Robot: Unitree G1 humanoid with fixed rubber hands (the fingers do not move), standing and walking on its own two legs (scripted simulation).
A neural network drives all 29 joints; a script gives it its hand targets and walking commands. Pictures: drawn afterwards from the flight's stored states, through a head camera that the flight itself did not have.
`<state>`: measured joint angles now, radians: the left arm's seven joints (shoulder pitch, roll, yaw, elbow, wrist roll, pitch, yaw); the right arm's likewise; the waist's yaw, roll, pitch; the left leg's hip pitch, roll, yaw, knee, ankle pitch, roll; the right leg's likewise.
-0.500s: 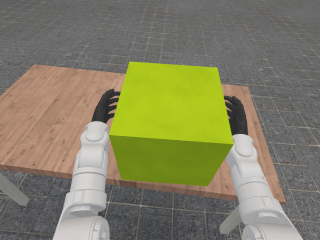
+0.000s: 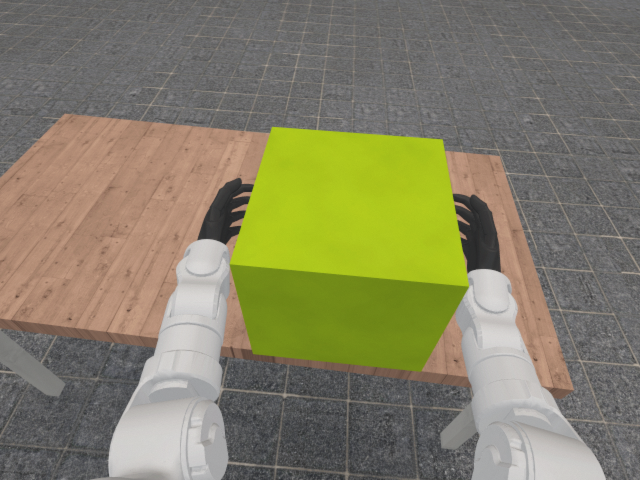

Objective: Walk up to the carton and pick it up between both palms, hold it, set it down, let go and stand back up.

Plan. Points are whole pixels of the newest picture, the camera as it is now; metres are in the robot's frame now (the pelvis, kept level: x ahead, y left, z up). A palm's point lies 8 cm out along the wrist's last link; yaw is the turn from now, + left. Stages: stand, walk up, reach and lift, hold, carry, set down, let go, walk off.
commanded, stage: set down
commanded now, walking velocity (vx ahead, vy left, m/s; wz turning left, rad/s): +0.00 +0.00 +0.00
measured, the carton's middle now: (346, 248) +0.42 -0.01 +0.03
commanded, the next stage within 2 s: none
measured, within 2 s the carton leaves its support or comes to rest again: neither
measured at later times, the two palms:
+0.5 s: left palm (225, 245) +0.41 +0.16 +0.04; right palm (469, 266) +0.38 -0.17 +0.05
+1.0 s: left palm (230, 248) +0.43 +0.16 +0.02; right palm (463, 274) +0.38 -0.17 +0.03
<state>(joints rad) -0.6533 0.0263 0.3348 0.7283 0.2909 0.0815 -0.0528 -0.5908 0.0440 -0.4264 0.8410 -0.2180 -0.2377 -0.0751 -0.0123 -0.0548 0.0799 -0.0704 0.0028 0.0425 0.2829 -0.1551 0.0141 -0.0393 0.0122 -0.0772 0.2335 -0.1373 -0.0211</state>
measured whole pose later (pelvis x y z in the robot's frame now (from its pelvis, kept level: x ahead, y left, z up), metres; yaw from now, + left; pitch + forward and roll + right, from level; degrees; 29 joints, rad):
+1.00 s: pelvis +0.01 +0.01 +0.00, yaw +0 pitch +9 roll -1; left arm -0.78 0.11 0.38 1.17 0.30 -0.25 -0.02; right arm -0.66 0.08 -0.62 1.00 -0.39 -0.40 -0.08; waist -0.05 -0.02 -0.01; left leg -0.33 0.01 0.05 0.35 -0.18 0.02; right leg -0.28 0.01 -0.09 0.28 -0.15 -0.02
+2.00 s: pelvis +0.01 +0.00 -0.02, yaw +1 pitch +21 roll -1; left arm -0.94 0.19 0.39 1.47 0.25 -0.51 0.00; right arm -0.74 0.06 -0.66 1.13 -0.39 -0.54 -0.11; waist -0.09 0.01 -0.09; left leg -0.64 0.02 0.04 0.47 -0.19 0.02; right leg -0.59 0.01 -0.11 0.39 -0.17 -0.03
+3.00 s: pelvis -0.02 +0.00 -0.03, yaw +0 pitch +25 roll -2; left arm -1.03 0.22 0.45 1.47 0.30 -0.48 0.00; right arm -0.86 0.06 -0.76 1.17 -0.45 -0.49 -0.10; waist -0.11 -0.01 -0.12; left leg -0.82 0.04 0.04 0.60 -0.21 0.02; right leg -0.77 0.01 -0.11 0.53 -0.19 -0.03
